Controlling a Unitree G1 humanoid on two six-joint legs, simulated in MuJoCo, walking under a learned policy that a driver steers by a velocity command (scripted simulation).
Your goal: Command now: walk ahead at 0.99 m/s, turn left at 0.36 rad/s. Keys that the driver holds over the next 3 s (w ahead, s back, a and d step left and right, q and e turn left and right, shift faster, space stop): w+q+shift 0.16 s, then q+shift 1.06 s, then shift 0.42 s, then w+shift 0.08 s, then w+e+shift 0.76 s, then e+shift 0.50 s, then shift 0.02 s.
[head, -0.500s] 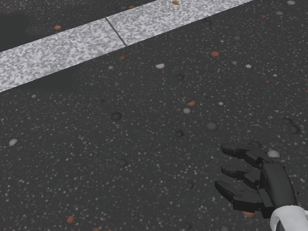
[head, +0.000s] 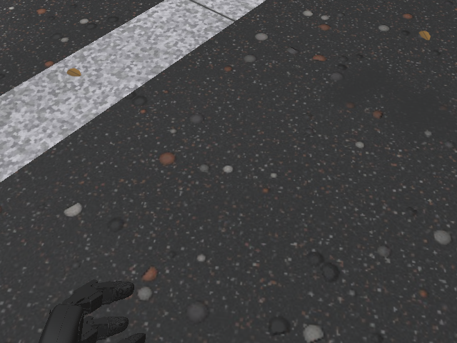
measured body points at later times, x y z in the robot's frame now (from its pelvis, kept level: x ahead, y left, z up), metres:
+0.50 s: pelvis +0.41 +0.03 +0.02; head +0.45 +0.04 +0.46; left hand +0.52 +0.33 -0.05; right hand +0.60 -0.19 -0.09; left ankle +0.50 +0.09 -0.69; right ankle +0.38 -0.16 -0.56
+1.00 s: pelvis +0.58 -0.02 +0.04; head +0.61 +0.01 +0.49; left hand +0.47 +0.28 -0.04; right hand +0.92 -0.07 -0.04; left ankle +0.47 +0.07 -0.59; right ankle +0.71 -0.03 -0.69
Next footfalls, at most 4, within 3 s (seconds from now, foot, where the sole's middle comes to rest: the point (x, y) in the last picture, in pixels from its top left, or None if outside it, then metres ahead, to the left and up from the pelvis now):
0.36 left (191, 311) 0.54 0.10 -0.73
0.80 right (221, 245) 0.74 0.00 -0.73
1.28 left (210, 339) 0.46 0.05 -0.73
1.72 right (230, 264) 0.67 -0.02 -0.73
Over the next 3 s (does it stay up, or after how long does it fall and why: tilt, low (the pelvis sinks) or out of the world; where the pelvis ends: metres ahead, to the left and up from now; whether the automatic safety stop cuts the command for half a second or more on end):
stays up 0.93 0.57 0.02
